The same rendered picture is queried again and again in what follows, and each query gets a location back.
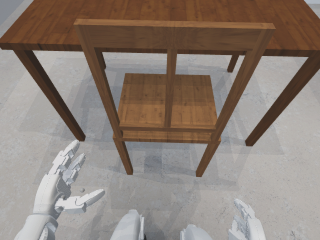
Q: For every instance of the table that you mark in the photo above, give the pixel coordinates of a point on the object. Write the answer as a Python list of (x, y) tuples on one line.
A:
[(48, 25)]

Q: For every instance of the chair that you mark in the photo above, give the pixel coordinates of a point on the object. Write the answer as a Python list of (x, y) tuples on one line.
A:
[(170, 108)]

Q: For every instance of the robot right hand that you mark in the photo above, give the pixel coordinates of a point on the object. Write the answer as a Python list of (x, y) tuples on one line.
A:
[(252, 229)]

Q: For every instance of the robot left hand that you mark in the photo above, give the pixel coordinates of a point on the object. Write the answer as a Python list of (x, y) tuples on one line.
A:
[(57, 183)]

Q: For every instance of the robot thigh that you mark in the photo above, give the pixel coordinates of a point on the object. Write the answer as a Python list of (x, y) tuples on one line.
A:
[(194, 233), (130, 227)]

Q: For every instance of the left robot forearm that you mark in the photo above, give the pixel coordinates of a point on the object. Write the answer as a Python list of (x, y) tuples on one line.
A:
[(38, 226)]

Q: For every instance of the left robot thigh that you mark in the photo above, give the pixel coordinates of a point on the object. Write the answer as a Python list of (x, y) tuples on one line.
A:
[(130, 227)]

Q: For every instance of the right robot thigh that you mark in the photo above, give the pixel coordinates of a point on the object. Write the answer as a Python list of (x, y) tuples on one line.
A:
[(194, 233)]

